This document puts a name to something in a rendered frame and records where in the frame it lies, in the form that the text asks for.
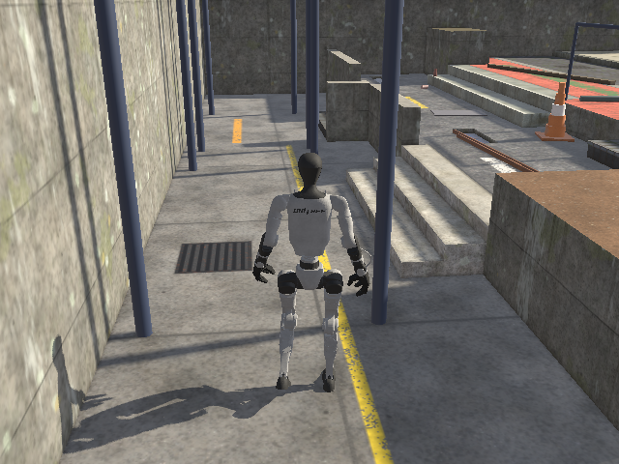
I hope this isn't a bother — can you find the left robot shin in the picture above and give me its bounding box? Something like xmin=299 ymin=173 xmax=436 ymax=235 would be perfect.
xmin=279 ymin=313 xmax=294 ymax=379

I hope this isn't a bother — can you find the robot right upper arm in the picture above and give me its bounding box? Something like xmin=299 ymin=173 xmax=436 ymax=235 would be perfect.
xmin=330 ymin=194 xmax=356 ymax=249

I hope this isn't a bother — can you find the left robot thigh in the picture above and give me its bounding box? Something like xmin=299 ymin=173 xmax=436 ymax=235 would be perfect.
xmin=278 ymin=270 xmax=298 ymax=329

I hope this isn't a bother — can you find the robot left forearm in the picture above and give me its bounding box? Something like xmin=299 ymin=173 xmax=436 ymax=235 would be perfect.
xmin=254 ymin=232 xmax=273 ymax=268

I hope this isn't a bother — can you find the robot left upper arm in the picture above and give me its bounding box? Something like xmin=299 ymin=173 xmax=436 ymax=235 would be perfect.
xmin=263 ymin=194 xmax=290 ymax=247

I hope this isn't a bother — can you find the robot right forearm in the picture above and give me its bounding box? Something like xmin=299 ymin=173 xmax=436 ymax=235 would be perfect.
xmin=347 ymin=234 xmax=368 ymax=276

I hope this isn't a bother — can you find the left robot hand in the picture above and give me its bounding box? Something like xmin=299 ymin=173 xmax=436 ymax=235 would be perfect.
xmin=252 ymin=264 xmax=275 ymax=283

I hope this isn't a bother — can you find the right robot hand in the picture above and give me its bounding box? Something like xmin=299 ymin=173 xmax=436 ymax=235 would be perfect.
xmin=347 ymin=272 xmax=370 ymax=297

